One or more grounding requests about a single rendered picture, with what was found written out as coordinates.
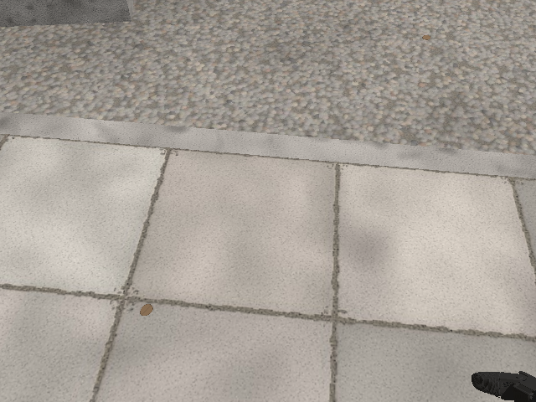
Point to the right robot hand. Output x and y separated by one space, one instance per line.
518 387

